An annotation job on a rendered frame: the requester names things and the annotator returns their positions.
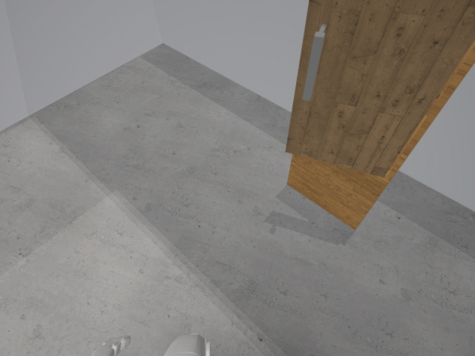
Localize left robot hand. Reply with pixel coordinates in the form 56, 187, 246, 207
91, 335, 131, 356

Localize handle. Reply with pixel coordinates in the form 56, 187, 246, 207
303, 24, 326, 101

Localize cupboard door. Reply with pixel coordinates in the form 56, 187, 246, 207
286, 0, 475, 178

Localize robot left thigh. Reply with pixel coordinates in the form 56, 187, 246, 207
163, 334, 212, 356

